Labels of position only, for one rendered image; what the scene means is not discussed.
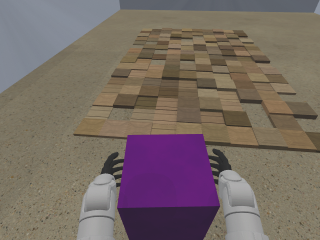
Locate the left robot hand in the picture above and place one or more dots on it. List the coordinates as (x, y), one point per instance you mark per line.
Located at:
(108, 167)

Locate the robot left forearm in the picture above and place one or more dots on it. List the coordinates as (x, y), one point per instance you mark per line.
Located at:
(97, 215)

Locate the carton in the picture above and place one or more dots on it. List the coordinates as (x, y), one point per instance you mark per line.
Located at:
(167, 189)

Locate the right robot hand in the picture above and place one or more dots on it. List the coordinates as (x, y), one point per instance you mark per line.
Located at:
(222, 165)

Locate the robot right forearm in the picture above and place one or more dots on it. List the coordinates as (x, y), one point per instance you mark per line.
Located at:
(240, 208)

